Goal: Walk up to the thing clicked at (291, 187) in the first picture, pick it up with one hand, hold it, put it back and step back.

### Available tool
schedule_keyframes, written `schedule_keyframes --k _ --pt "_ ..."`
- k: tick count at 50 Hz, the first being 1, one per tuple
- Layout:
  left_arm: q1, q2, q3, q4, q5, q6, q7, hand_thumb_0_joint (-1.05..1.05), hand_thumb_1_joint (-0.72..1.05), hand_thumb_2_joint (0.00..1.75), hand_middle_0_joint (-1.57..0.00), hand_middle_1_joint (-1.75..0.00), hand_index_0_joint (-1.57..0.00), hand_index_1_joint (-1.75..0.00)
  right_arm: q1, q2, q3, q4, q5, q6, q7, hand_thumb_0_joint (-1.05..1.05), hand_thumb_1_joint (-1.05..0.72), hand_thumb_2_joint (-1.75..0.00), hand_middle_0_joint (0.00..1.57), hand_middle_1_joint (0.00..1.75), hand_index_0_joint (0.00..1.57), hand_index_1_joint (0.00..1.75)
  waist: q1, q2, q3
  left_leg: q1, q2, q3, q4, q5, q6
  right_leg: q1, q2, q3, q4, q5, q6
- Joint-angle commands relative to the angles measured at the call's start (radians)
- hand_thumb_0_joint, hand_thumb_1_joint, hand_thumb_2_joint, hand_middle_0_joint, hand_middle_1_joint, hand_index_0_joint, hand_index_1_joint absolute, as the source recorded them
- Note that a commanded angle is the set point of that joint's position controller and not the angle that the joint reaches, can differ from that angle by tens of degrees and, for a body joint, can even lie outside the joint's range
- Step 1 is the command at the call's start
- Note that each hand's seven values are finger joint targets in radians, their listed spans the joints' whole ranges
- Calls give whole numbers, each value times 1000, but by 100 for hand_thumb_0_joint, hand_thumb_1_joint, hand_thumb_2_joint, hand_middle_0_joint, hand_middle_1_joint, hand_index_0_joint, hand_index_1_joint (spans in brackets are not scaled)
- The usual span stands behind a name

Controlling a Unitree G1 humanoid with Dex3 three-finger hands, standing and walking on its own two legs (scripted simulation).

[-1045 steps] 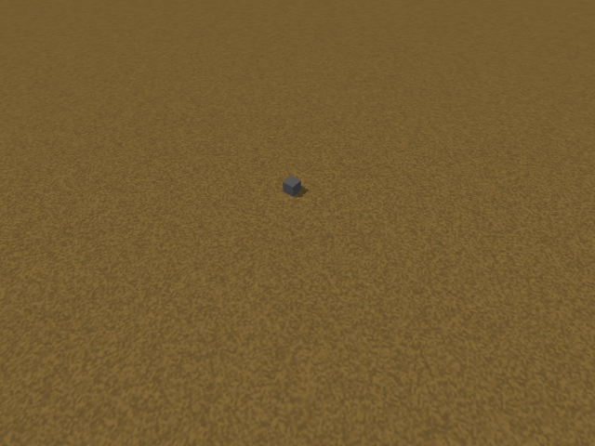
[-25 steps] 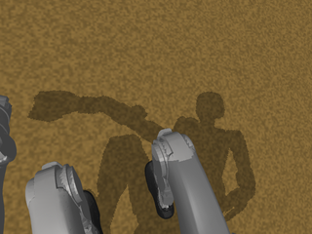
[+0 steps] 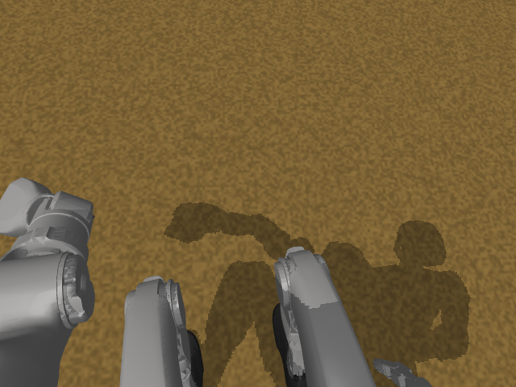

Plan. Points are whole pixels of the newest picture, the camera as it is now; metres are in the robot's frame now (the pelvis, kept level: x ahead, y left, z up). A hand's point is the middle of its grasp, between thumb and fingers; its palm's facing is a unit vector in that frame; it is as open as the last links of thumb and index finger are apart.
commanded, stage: lift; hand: left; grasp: from above
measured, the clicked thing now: (61, 222) +0.44 +0.28 -0.14
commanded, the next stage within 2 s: hold in 1.04 s
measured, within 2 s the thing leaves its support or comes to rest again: neither
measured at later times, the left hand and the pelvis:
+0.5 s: hand out of the picture +0.40 +0.22 +0.11, palm faces -0.17 -0.41 -0.90, open 9.3 cm; pelvis +0.03 -0.02 +0.19, yaw +1 degrees
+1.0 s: hand out of the picture +0.40 +0.21 +0.22, palm faces -0.18 -0.43 -0.88, open 9.4 cm; pelvis +0.06 -0.02 +0.28, yaw +1 degrees
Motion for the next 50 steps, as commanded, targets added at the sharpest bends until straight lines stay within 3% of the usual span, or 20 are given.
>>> schedule_keyframes --k 1,5,10,16,19,24,25,28,31,34,37,38,39,40,44,45,50 --pt "-316 211 -100 -241 50 18 36 0 67 58 -112 -43 -110 -46 170 -215 -56 -54 23 -16 -62 0 -91 -90 20 30 20 30 -18 74 -686 501 -34 38 -336 140 25 524 37 -24 -381 110 -11" --pt "-258 140 -137 -333 26 46 59 0 63 60 -111 -40 -107 -44 146 -207 -52 -69 41 -11 -117 0 -91 -90 20 30 20 30 11 107 -667 638 -27 19 -466 127 6 571 33 -34 -458 104 -18" --pt "-246 92 -168 -409 -15 80 70 0 61 69 -111 -42 -106 -47 125 -183 -35 -73 59 -6 -165 0 -90 -90 20 30 20 30 15 60 -649 731 -22 41 -552 172 12 738 42 0 -594 148 -12" --pt "-218 50 -193 -369 -21 126 98 0 55 71 -106 -44 -101 -50 94 -163 -29 -42 71 -6 -190 0 -89 -90 20 30 20 30 38 43 -565 881 -14 40 -707 203 7 892 47 12 -735 166 -11" --pt "-188 25 -194 -309 -24 150 115 0 59 73 -106 -48 -102 -53 85 -156 -30 -37 75 -7 -195 0 -89 -90 20 30 20 30 58 32 -531 954 -10 40 -773 252 6 964 53 -2 -786 226 -11" --pt "-177 -47 -203 -198 -69 182 121 0 60 75 -107 -48 -103 -53 86 -122 -18 -32 76 -13 -198 0 -88 -90 20 30 20 30 50 -49 -432 947 -24 73 -828 302 18 1103 55 42 -912 252 6" --pt "-181 -24 -188 -192 -68 188 122 0 60 68 -106 -46 -102 -51 81 -123 -22 -36 75 -11 -198 0 -89 -90 20 30 20 30 66 -37 -408 975 -25 78 -849 309 17 1107 55 39 -932 257 3" --pt "-164 -81 -218 -177 -81 195 120 0 61 65 -105 -48 -103 -51 74 -107 -24 -37 67 -15 -190 0 -89 -90 20 30 20 30 59 -44 -371 1013 -31 81 -898 310 13 1162 52 57 -999 240 9" --pt "-155 -66 -202 -188 -88 202 119 0 61 63 -104 -48 -102 -50 87 -112 -32 -47 64 -10 -186 0 -89 -90 20 30 20 30 75 -60 -385 1067 -34 85 -945 372 11 1236 54 42 -1026 338 12" --pt "-184 -71 -210 -255 -87 206 123 0 61 68 -104 -54 -102 -57 101 -112 -34 -61 60 -1 -177 0 -89 -90 20 30 20 30 73 -62 -429 1132 -37 91 -977 432 12 1316 53 45 -1052 451 19" --pt "-201 -77 -228 -321 -88 207 126 0 63 71 -104 -55 -102 -58 114 -114 -35 -57 56 2 -172 0 -88 -90 20 30 20 30 64 -73 -439 1182 -39 93 -1023 437 12 1374 49 52 -1096 447 23" --pt "-207 -51 -216 -353 -87 207 129 0 64 70 -105 -56 -103 -58 108 -121 -41 -62 59 6 -173 0 -88 -90 20 30 20 30 84 -53 -459 1225 -39 95 -1044 451 10 1397 51 47 -1109 442 18" --pt "-169 -59 -218 -320 -84 217 129 0 64 68 -104 -56 -103 -58 113 -126 -42 -61 58 9 -173 0 -88 -90 20 30 20 30 81 -65 -455 1252 -36 91 -1066 470 7 1408 53 31 -1110 460 13" --pt "-197 -56 -224 -377 -82 217 127 0 64 67 -103 -56 -102 -58 111 -129 -46 -59 59 10 -172 0 -88 -89 20 30 20 30 88 -40 -472 1295 -36 89 -1088 480 5 1423 55 26 -1122 465 9" --pt "-166 -80 -238 -337 -87 237 120 0 66 73 -104 -58 -102 -60 103 -134 -43 -49 66 15 -173 0 -88 -89 20 30 20 30 88 -60 -371 1330 -36 88 -1161 459 4 1442 60 21 -1185 422 8" --pt "-161 -113 -250 -326 -97 240 115 0 65 74 -102 -60 -101 -63 106 -125 -40 -46 67 15 -173 0 -88 -89 20 30 20 30 86 -65 -359 1329 -37 89 -1169 463 6 1453 60 25 -1199 423 11" --pt "-167 -148 -254 -267 -102 255 106 0 67 75 -104 -63 -102 -65 100 -125 -43 -42 66 13 -167 0 -89 -90 20 30 20 30 97 -76 -285 1370 -42 91 -1227 480 4 1479 55 22 -1241 459 12"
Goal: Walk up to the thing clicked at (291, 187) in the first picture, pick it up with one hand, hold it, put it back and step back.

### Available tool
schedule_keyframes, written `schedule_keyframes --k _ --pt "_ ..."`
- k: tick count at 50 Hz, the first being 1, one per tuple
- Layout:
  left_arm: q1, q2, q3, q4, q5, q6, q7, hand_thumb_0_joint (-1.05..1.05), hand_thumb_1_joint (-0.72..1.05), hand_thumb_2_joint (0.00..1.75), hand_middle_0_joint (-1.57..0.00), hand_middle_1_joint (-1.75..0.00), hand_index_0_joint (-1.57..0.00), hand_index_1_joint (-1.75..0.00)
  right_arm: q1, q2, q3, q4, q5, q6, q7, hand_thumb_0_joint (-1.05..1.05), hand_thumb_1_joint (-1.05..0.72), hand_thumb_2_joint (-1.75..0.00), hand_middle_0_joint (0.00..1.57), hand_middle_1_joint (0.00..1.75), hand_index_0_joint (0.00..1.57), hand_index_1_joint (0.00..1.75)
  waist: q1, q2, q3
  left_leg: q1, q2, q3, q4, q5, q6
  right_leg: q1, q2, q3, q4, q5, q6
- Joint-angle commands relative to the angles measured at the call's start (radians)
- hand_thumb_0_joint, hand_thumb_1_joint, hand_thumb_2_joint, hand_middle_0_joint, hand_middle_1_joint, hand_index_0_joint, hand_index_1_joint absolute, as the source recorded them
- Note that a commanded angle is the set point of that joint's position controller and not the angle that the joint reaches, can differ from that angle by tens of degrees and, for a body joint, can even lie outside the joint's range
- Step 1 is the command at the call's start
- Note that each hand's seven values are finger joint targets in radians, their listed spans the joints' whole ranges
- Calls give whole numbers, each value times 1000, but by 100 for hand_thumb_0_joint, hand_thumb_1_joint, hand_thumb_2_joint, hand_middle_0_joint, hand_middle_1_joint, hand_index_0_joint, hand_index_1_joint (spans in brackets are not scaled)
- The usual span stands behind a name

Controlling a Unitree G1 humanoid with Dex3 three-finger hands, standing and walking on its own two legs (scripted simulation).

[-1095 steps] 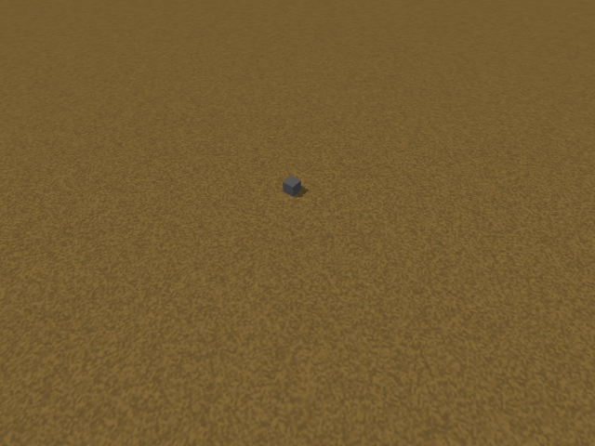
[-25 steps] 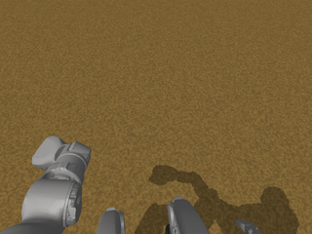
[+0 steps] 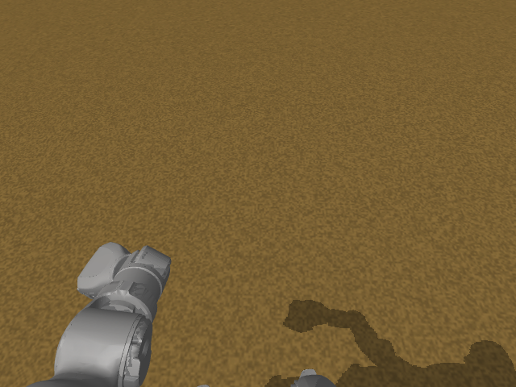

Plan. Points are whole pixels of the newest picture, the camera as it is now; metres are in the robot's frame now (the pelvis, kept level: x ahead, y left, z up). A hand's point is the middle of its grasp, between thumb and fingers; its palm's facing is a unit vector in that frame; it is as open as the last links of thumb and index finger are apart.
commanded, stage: lift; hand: left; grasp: from above
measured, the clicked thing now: (129, 290) +0.34 +0.23 -0.09
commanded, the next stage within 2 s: hold in 0.04 s
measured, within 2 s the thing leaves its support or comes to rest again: neither
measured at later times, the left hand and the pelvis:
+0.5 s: hand (119, 269) +0.35 +0.22 -0.02, palm faces -0.18 -0.41 -0.90, open 9.4 cm; pelvis +0.02 +0.01 +0.03, yaw +0 degrees
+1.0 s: hand (111, 263) +0.35 +0.22 +0.00, palm faces -0.15 -0.42 -0.89, open 9.4 cm; pelvis +0.03 +0.01 +0.04, yaw +0 degrees
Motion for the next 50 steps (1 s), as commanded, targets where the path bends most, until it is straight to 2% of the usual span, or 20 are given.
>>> schedule_keyframes --k 1,5,8,11,17,20,22,24,26,28,30,33,35,37,39,42,43,48,49,50 --pt "-406 172 -31 -103 63 7 44 0 65 73 -102 -62 -100 -64 29 -151 -45 -75 6 -36 -5 0 -89 -90 20 30 20 30 -11 -64 -318 191 -61 35 -155 236 31 304 27 16 -204 252 32" --pt "-401 148 -41 -110 77 2 43 0 69 76 -106 -62 -103 -65 27 -149 -51 -77 4 -35 8 0 -89 -90 20 30 20 30 5 -58 -320 226 -65 37 -192 252 31 347 26 16 -231 271 31" --pt "-412 169 -36 -160 79 -1 44 0 68 71 -108 -57 -105 -61 11 -155 -54 -89 6 -33 11 0 -90 -90 20 30 20 30 16 -31 -329 294 -65 39 -226 274 27 380 28 7 -246 291 27" --pt "-406 132 -62 -170 88 -2 40 0 71 71 -110 -57 -106 -61 6 -156 -51 -98 8 -26 10 0 -89 -90 20 30 20 30 0 -32 -318 351 -60 31 -257 286 25 388 32 -2 -256 298 24" --pt "-405 148 -61 -190 93 -5 40 0 68 72 -107 -58 -103 -62 -7 -158 -51 -105 8 -22 9 0 -90 -90 20 30 20 30 19 -53 -316 370 -66 37 -275 312 31 434 26 1 -275 337 24" --pt "-422 132 -67 -193 97 1 44 0 67 71 -105 -59 -101 -63 -3 -158 -50 -102 9 -12 10 0 -89 -90 20 30 20 30 8 -57 -318 385 -69 40 -275 349 33 442 27 7 -280 392 24" --pt "-411 140 -58 -192 92 7 51 0 69 73 -107 -58 -103 -63 -11 -159 -52 -109 8 -11 11 0 -89 -90 20 30 20 30 19 -55 -309 393 -71 44 -284 358 31 465 26 5 -282 408 24" --pt "-412 121 -64 -176 86 14 53 0 70 75 -107 -60 -103 -64 -14 -158 -52 -110 6 -9 15 0 -89 -90 20 30 20 30 14 -68 -304 395 -73 44 -289 350 33 472 25 8 -295 408 28" --pt "-400 138 -48 -163 74 26 58 0 73 75 -109 -60 -105 -65 -19 -159 -55 -115 5 -7 19 0 -90 -90 20 30 20 30 31 -90 -285 377 -78 49 -288 344 35 487 21 8 -302 419 30" --pt "-413 113 -57 -167 66 30 50 0 68 74 -107 -58 -102 -63 -25 -155 -53 -117 8 -4 22 0 -90 -90 20 30 20 30 13 -100 -293 384 -80 49 -290 354 39 492 18 16 -305 466 34" --pt "-410 134 -46 -170 75 35 43 0 70 75 -109 -57 -104 -62 -20 -160 -58 -114 9 0 24 0 -90 -90 20 30 20 30 23 -87 -315 390 -80 48 -292 384 35 513 17 13 -291 506 31" --pt "-413 130 -64 -184 95 40 40 0 67 71 -106 -56 -102 -61 -32 -155 -51 -126 12 2 27 0 -90 -90 20 30 20 30 24 -65 -283 416 -78 42 -315 391 36 509 21 2 -311 468 25" --pt "-404 144 -59 -188 102 42 40 0 70 71 -110 -54 -105 -60 -36 -158 -55 -128 13 0 25 0 -90 -90 20 30 20 30 36 -74 -281 417 -76 43 -325 381 36 518 23 0 -315 435 24" --pt "-407 119 -76 -219 97 45 40 0 67 71 -108 -54 -102 -60 -41 -156 -51 -139 15 2 26 0 -90 -90 20 30 20 30 27 -62 -296 439 -79 45 -329 392 37 529 23 2 -325 445 23" --pt "-400 138 -59 -226 90 53 41 0 68 71 -108 -56 -103 -62 -46 -161 -57 -138 16 5 26 0 -90 -90 20 30 20 30 41 -70 -307 438 -79 46 -329 413 37 545 23 2 -319 482 24" --pt "-403 104 -80 -246 75 62 36 0 66 74 -107 -56 -102 -62 -56 -156 -50 -144 17 10 27 0 -90 -90 20 30 20 30 22 -85 -305 454 -79 46 -337 404 41 552 21 6 -331 494 27" --pt "-406 131 -62 -239 77 66 38 0 69 73 -108 -56 -103 -61 -57 -159 -55 -141 18 10 25 0 -90 -90 20 30 20 30 39 -82 -293 443 -80 49 -343 395 39 554 20 5 -334 475 28" --pt "-405 113 -87 -251 77 77 21 0 69 74 -110 -53 -104 -59 -79 -156 -44 -147 24 11 19 0 -90 -90 20 30 20 30 33 -66 -255 476 -74 42 -377 381 38 546 25 -3 -358 410 22" --pt "-422 131 -74 -254 79 78 22 0 71 73 -110 -54 -105 -60 -84 -156 -48 -146 22 8 17 0 -90 -90 20 30 20 30 48 -63 -262 474 -74 43 -380 380 36 552 24 -1 -360 405 25" --pt "-428 126 -78 -263 75 78 19 0 71 72 -110 -53 -104 -59 -91 -154 -46 -151 23 6 17 0 -89 -90 20 30 20 30 42 -60 -259 480 -73 42 -386 374 37 554 24 -2 -362 397 22"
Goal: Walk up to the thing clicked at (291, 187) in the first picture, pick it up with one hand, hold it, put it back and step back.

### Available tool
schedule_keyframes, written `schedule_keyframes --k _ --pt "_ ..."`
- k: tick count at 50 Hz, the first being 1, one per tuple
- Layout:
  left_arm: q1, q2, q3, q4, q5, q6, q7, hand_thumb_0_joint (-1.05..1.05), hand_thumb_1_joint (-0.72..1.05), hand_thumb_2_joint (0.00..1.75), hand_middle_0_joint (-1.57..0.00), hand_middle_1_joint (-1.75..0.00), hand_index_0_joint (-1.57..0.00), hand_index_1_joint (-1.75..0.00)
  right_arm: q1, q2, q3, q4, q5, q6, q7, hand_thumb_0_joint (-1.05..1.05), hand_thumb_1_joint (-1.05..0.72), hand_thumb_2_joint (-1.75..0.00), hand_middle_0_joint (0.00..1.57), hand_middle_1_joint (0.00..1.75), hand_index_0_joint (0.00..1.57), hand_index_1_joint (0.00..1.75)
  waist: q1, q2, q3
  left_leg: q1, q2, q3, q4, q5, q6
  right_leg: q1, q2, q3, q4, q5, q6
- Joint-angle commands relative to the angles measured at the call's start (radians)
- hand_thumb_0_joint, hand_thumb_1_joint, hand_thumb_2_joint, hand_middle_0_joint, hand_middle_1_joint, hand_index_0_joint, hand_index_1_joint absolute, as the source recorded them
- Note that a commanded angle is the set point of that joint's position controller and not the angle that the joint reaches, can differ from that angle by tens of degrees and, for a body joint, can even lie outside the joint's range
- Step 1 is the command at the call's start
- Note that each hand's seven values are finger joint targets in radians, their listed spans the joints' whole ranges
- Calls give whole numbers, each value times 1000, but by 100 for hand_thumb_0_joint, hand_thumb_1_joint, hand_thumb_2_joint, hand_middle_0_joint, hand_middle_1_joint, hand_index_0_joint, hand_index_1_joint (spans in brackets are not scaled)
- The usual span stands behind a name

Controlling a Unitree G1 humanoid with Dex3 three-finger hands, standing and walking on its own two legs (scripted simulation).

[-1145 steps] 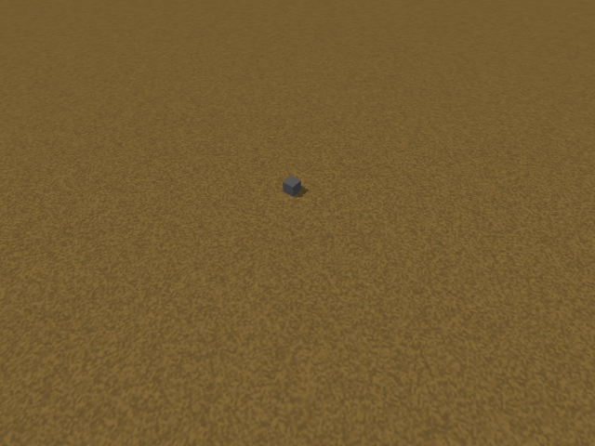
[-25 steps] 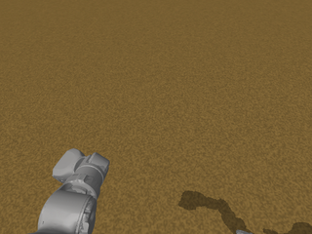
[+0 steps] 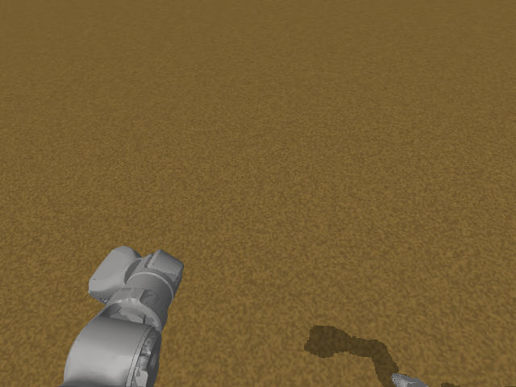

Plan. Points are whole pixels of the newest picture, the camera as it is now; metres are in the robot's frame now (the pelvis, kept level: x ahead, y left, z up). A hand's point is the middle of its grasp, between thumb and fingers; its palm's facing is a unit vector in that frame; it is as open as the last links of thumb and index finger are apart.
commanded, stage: hold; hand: left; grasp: from above
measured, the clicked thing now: (139, 295) +0.32 +0.22 -0.07
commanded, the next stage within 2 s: crouch in 1.04 s
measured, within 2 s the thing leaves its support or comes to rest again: neither
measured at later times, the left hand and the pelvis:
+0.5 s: hand (134, 286) +0.32 +0.21 -0.02, palm faces -0.14 -0.43 -0.89, open 9.4 cm; pelvis +0.00 +0.00 +0.01, yaw +0 degrees
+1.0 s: hand (131, 292) +0.31 +0.22 -0.02, palm faces -0.16 -0.43 -0.89, open 9.4 cm; pelvis +0.00 +0.00 +0.01, yaw +0 degrees
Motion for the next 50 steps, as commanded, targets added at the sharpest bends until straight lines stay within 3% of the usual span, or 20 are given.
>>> schedule_keyframes --k 1,9,12,17,19,29,30,33,39,41,42,43,44,46,48,50 --pt "-461 158 -43 -176 66 1 42 0 72 75 -111 -54 -106 -60 -53 -138 -37 -109 9 -44 -12 0 -89 -90 20 30 20 30 -7 -61 -312 123 -49 22 -86 286 28 209 40 -14 -105 333 11" --pt "-444 180 -34 -195 70 12 26 0 73 79 -113 -54 -107 -61 -80 -134 -35 -116 13 -45 -9 0 -89 -90 20 30 20 30 9 -72 -345 127 -55 32 -90 307 32 251 30 4 -120 400 18" --pt "-436 185 -39 -207 71 19 22 0 75 78 -115 -53 -108 -60 -93 -130 -31 -121 13 -48 -10 0 -89 -90 20 30 20 30 17 -55 -318 134 -51 31 -108 310 29 254 36 -7 -123 361 10" --pt "-435 167 -57 -222 75 28 10 0 76 77 -116 -53 -109 -60 -111 -127 -25 -135 17 -48 -7 0 -89 -90 20 30 20 30 13 -81 -322 141 -53 31 -117 311 36 267 34 -2 -147 373 14" --pt "-421 177 -51 -230 71 32 7 0 74 78 -115 -52 -108 -60 -116 -126 -26 -136 18 -48 -7 0 -89 -90 20 30 20 30 26 -73 -324 142 -54 34 -121 319 35 275 32 -2 -148 382 13" --pt "-415 170 -61 -258 71 41 -10 0 74 82 -116 -52 -108 -60 -137 -124 -21 -149 23 -50 -10 0 -89 -90 20 30 20 30 25 -78 -315 171 -50 29 -143 339 36 280 37 -8 -158 376 8" --pt "-417 148 -73 -270 70 42 -13 0 74 81 -117 -50 -109 -58 -143 -118 -19 -148 25 -49 -8 0 -89 -90 20 30 20 30 23 -66 -315 173 -51 31 -142 348 36 279 34 -6 -162 389 8" --pt "-389 167 -62 -240 77 48 -12 0 74 83 -116 -52 -108 -60 -146 -123 -22 -151 25 -48 -7 0 -89 -90 20 30 20 30 28 -85 -325 170 -54 32 -139 353 37 291 31 -2 -162 411 12" --pt "-401 162 -77 -266 81 33 -15 0 78 83 -119 -51 -111 -60 -154 -114 -15 -155 25 -53 -10 0 -89 -90 20 30 20 30 29 -78 -318 176 -51 28 -152 341 36 292 33 -8 -168 373 6" --pt "-386 152 -76 -264 79 33 -17 0 76 83 -118 -50 -110 -59 -154 -117 -21 -154 27 -49 -10 0 -89 -90 20 30 20 30 33 -67 -332 178 -54 33 -143 366 37 297 30 -3 -163 415 8" --pt "-401 149 -81 -268 82 30 -19 0 74 84 -118 -50 -109 -60 -148 -118 -17 -156 27 -51 -9 0 -89 -90 20 30 20 30 19 -88 -347 184 -53 29 -144 368 39 304 31 -3 -162 429 10" --pt "-411 172 -69 -276 85 30 -15 0 75 84 -118 -51 -109 -60 -144 -119 -21 -158 26 -51 -10 0 -89 -90 20 30 20 30 34 -77 -345 177 -53 30 -146 369 37 305 30 -4 -159 428 9" --pt "-405 151 -82 -271 82 30 -13 0 75 85 -119 -50 -110 -60 -152 -113 -15 -156 26 -51 -10 0 -89 -90 20 30 20 30 24 -73 -320 178 -52 30 -150 355 37 293 31 -7 -165 403 6" --pt "-384 166 -76 -254 91 30 -8 0 74 82 -118 -49 -110 -58 -143 -115 -18 -151 25 -52 -13 0 -90 -90 20 30 20 30 39 -55 -298 171 -52 30 -157 349 34 283 35 -12 -169 369 -1" --pt "-407 154 -78 -266 90 26 -10 0 74 81 -117 -50 -109 -59 -145 -114 -19 -153 26 -54 -15 0 -90 -90 20 30 20 30 23 -55 -333 191 -47 25 -160 364 33 282 38 -12 -158 381 -2" --pt "-391 145 -80 -251 84 30 -8 0 73 84 -118 -50 -109 -59 -142 -118 -20 -156 27 -53 -14 0 -90 -90 20 30 20 30 30 -56 -315 185 -48 25 -160 362 32 284 37 -14 -162 373 -3"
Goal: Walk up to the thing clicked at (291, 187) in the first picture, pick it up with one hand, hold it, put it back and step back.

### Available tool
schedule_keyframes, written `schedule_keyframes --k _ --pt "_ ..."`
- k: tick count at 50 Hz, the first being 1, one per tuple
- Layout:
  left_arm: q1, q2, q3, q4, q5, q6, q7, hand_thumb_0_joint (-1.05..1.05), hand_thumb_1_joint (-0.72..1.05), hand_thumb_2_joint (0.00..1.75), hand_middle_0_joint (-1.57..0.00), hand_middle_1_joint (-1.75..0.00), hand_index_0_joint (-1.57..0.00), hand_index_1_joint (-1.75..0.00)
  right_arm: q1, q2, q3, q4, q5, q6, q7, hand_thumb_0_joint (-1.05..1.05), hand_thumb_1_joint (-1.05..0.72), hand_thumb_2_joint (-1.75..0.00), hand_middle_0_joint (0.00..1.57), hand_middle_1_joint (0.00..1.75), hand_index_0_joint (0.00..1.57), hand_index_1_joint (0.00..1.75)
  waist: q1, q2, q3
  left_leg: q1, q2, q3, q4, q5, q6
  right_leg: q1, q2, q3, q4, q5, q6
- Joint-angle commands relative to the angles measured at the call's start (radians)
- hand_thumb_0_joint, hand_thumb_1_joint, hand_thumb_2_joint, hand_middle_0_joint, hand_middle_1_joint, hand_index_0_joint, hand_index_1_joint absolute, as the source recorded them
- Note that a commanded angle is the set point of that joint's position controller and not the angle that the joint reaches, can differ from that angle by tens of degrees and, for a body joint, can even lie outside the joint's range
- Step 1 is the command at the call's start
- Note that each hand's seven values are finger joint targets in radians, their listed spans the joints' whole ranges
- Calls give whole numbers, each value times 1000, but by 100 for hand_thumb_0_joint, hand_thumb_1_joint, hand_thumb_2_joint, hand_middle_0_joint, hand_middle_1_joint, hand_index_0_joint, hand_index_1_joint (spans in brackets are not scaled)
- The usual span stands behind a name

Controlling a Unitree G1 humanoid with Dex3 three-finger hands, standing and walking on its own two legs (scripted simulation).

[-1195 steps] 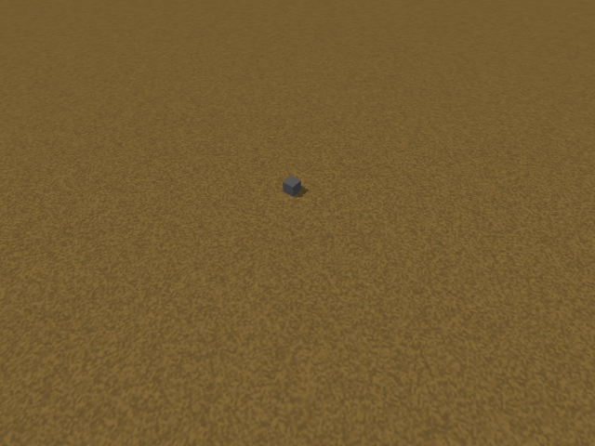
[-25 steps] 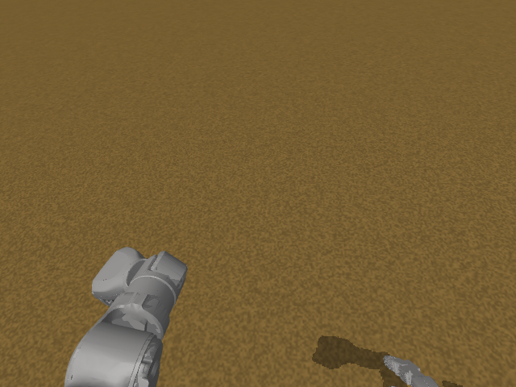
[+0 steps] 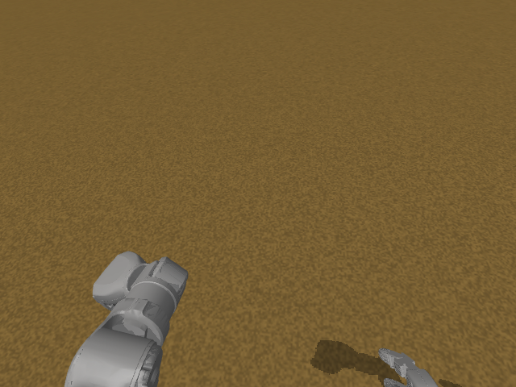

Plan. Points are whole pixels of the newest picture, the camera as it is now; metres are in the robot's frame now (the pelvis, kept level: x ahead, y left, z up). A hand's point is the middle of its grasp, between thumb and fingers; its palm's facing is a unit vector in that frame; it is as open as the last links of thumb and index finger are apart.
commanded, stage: hold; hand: left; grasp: from above
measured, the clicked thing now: (144, 301) +0.31 +0.23 -0.07
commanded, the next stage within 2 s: crouch in 0.04 s
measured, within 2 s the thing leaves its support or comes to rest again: neither
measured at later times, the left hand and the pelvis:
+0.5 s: hand (149, 312) +0.29 +0.22 -0.08, palm faces -0.25 -0.40 -0.88, open 9.5 cm; pelvis -0.01 +0.00 -0.01, yaw -1 degrees
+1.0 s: hand (179, 335) +0.34 +0.23 -0.34, palm faces -0.12 -0.43 -0.90, open 9.4 cm; pelvis -0.08 +0.01 -0.21, yaw -2 degrees
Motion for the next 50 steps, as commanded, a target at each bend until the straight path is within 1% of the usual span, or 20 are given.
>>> schedule_keyframes --k 1,5,7,10,12,13,15,16,21,22,26,28,29,32,35,38,39,43,45,50 --pt "-457 155 -19 -173 69 -10 57 0 73 84 -118 -49 -109 -59 -85 -134 -48 -119 5 -47 -7 0 -90 -90 20 30 20 30 -4 -51 -330 93 -44 25 -48 323 31 195 37 -9 -58 346 -2" --pt "-459 154 -14 -128 68 -12 64 0 72 84 -117 -49 -108 -59 -74 -136 -48 -117 2 -47 -5 0 -90 -90 20 30 20 30 -16 -75 -312 74 -46 31 -39 304 36 177 34 -2 -68 348 3" --pt "-467 162 -1 -126 65 -17 73 0 82 86 -125 -58 -118 -64 -67 -138 -56 -112 0 -48 -5 0 -89 -91 20 30 20 30 -4 -62 -327 66 -46 34 -36 318 34 186 34 -2 -60 364 1" --pt "-437 161 3 -94 65 -21 78 0 69 84 -104 -62 -102 -64 -66 -140 -62 -111 0 -44 -3 0 -84 -89 20 30 20 30 -3 -62 -327 62 -45 35 -32 330 31 195 34 -3 -51 379 -1" --pt "-448 171 5 -84 73 -34 83 0 64 82 -100 -63 -98 -65 -48 -141 -61 -104 -3 -46 -4 0 -85 -89 20 30 20 30 -10 -74 -310 50 -40 32 -34 309 32 177 35 -5 -53 354 -2" --pt "-437 144 -3 -63 74 -40 84 0 65 82 -100 -63 -99 -65 -40 -137 -60 -92 -4 -43 -3 0 -85 -89 20 30 20 30 -24 -89 -285 42 -39 31 -31 297 35 152 36 -4 -56 347 -1" --pt "-414 169 15 -21 77 -60 92 0 64 82 -100 -64 -98 -66 -24 -142 -66 -81 -8 -48 -4 0 -85 -89 20 30 20 30 -11 -89 -284 16 -36 32 -26 282 32 145 34 0 -52 319 -6" --pt "-418 145 6 -12 71 -69 97 0 65 81 -100 -65 -99 -67 -19 -137 -63 -83 -8 -51 -6 0 -85 -89 20 30 20 30 -24 -96 -269 15 -35 33 -25 263 34 128 35 -1 -56 300 -6" --pt "-446 178 45 77 77 -136 124 0 67 82 -101 -67 -100 -68 26 -142 -81 -43 -22 -62 -10 0 -85 -89 20 30 20 30 -46 -101 -284 -71 -26 40 48 232 32 61 28 23 -18 297 -4" --pt "-441 159 50 107 75 -152 128 0 65 81 -99 -66 -98 -67 42 -140 -84 -31 -28 -62 -10 0 -85 -89 20 30 20 30 -67 -112 -306 -92 -27 39 79 234 33 33 27 30 11 318 0" --pt "-492 212 105 195 115 -223 181 0 60 77 -95 -69 -95 -69 94 -138 -96 -3 -58 -74 2 0 -86 -89 20 30 20 30 -83 -96 -332 -267 -29 37 233 191 25 -125 28 34 155 282 -4" --pt "-513 250 138 240 143 -249 223 0 59 79 -95 -69 -95 -70 106 -141 -101 0 -73 -81 14 0 -86 -89 20 30 20 30 -75 -58 -370 -356 -30 36 320 178 14 -207 31 37 249 259 -10" --pt "-515 234 143 264 146 -256 247 0 59 77 -94 -71 -94 -71 113 -135 -99 1 -77 -79 21 0 -86 -89 20 30 20 30 -82 -48 -395 -382 -30 33 352 183 10 -235 33 40 287 280 -10" --pt "-541 254 204 312 131 -284 312 0 55 72 -93 -68 -94 -68 101 -142 -108 -10 -107 -85 41 0 -87 -89 20 30 20 30 -83 -13 -443 -497 -30 22 459 143 3 -351 35 36 383 223 -16" --pt "-605 295 255 316 87 -324 352 0 55 73 -96 -62 -95 -63 86 -149 -105 -10 -124 -84 51 0 -87 -89 20 30 20 30 -88 33 -510 -608 -30 13 563 86 -4 -478 44 25 476 138 -20" --pt "-674 315 273 295 63 -364 364 0 60 72 -102 -60 -100 -62 100 -159 -95 -25 -126 -74 54 0 -88 -89 20 30 20 30 -127 35 -623 -694 -33 0 670 56 -10 -564 52 12 575 119 -16" --pt "-700 297 255 277 61 -377 360 0 62 74 -104 -60 -102 -62 111 -178 -107 -23 -126 -74 53 0 -88 -89 20 30 20 30 -152 15 -651 -714 -34 -3 709 45 -12 -609 55 12 599 114 -12" --pt "-760 384 280 288 62 -421 354 0 64 68 -107 -58 -106 -60 142 -195 -105 13 -129 -60 46 0 -88 -90 20 30 20 30 -163 77 -701 -803 -28 -9 811 -37 -16 -750 49 -7 696 -8 -15" --pt "-822 470 306 273 86 -435 356 0 70 69 -113 -56 -111 -59 140 -197 -91 21 -134 -58 41 0 -89 -90 20 30 20 30 -170 109 -752 -855 -24 -15 866 -75 -13 -810 45 -12 746 -60 -14" --pt "-838 548 345 357 111 -445 352 0 74 66 -117 -50 -115 -53 142 -182 -66 34 -147 -45 38 0 -90 -90 20 30 20 30 -183 134 -766 -998 -20 -21 993 -134 -5 -959 37 -28 867 -127 -10"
